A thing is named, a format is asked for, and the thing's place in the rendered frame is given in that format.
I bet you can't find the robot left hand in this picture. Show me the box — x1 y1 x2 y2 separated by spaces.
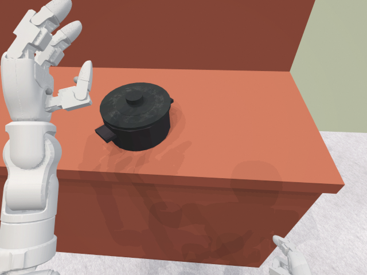
1 0 93 122

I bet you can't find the left robot forearm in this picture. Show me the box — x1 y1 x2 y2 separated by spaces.
0 121 62 275

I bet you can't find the lid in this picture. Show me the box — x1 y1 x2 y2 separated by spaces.
100 82 171 130

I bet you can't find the knob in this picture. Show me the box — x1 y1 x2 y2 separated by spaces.
125 90 143 105

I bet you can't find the table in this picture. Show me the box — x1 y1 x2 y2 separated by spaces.
0 0 345 268

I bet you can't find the robot right hand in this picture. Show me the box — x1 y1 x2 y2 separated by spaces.
269 235 313 275

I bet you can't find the pot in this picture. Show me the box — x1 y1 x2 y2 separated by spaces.
95 98 174 151

